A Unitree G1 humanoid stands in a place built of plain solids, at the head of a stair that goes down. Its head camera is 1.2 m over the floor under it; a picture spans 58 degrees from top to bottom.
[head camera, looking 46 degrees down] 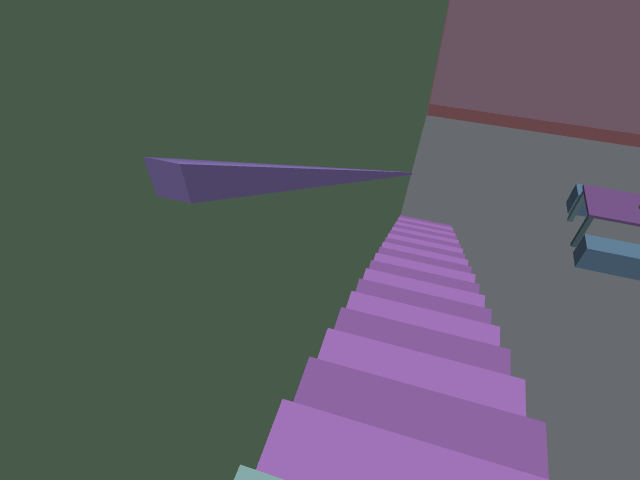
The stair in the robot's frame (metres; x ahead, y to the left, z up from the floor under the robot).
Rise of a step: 0.20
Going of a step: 0.28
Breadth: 0.91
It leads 17 degrees to the right of straight ahead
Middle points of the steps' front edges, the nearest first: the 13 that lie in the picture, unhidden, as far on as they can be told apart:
0.49 -0.31 -0.20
0.75 -0.39 -0.40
1.02 -0.47 -0.60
1.28 -0.56 -0.80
1.55 -0.64 -1.00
1.81 -0.72 -1.21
2.08 -0.80 -1.41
2.34 -0.88 -1.61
2.61 -0.96 -1.81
2.87 -1.04 -2.01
3.14 -1.12 -2.21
3.40 -1.20 -2.41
3.67 -1.29 -2.61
